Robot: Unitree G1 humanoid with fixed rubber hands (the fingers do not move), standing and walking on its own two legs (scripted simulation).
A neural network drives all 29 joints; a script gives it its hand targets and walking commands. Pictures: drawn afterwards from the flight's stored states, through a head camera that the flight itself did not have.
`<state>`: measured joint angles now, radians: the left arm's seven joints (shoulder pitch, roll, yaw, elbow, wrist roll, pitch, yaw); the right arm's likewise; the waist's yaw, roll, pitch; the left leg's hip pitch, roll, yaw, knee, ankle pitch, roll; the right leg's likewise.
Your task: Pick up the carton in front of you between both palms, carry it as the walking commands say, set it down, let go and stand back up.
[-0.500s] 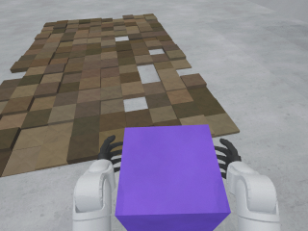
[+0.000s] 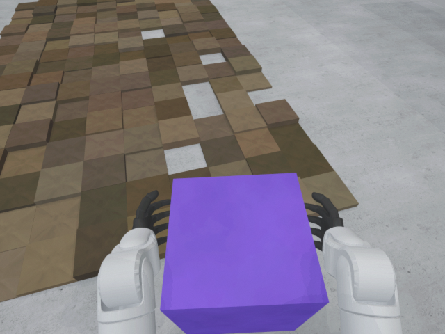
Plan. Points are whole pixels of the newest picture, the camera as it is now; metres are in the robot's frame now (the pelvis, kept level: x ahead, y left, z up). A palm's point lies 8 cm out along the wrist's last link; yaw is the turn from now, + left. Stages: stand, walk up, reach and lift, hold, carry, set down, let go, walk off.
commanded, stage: carry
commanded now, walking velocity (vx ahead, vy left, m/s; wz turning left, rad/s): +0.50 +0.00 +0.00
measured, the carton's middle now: (238, 259) +0.27 -0.01 -0.01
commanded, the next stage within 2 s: none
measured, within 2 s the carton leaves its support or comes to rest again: neither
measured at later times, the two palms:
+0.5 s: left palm (160, 87) +0.66 +0.15 +0.11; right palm (277, 81) +0.69 -0.15 +0.09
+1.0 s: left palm (170, 18) +1.06 +0.14 +0.12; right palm (259, 19) +1.03 -0.15 +0.12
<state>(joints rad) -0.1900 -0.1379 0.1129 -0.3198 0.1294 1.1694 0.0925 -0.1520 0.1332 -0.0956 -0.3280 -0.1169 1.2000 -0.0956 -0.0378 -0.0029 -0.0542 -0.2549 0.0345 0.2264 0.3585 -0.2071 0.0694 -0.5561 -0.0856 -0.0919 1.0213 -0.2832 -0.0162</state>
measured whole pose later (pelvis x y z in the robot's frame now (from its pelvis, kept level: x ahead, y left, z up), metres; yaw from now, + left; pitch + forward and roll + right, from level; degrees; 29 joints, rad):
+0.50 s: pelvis +0.33 -0.04 -0.01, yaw +4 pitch +5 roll +1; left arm -0.56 -0.04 0.20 -0.07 0.06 1.18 0.14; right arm -0.55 0.05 -0.16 -0.09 -0.09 1.24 -0.12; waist 0.04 0.00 0.02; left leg -0.62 0.07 0.05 1.08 -0.28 0.03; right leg -0.29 -0.02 -0.21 0.43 -0.23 -0.09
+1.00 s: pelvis +0.66 +0.02 +0.01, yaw +1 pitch +7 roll -2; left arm -0.73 -0.04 0.28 -0.02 0.12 1.22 0.12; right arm -0.72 0.05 -0.24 -0.01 -0.05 1.24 -0.16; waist -0.09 0.02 0.08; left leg -0.26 -0.02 0.06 0.43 -0.30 0.09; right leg -0.73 -0.02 -0.04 1.09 -0.41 -0.03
